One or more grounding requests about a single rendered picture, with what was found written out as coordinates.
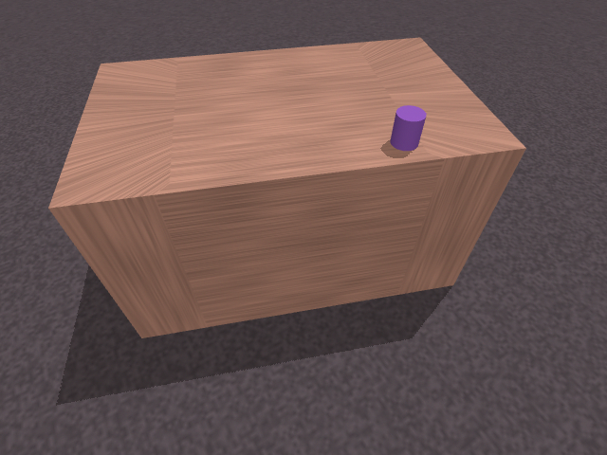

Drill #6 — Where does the can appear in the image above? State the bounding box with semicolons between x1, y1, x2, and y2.
391;105;427;151

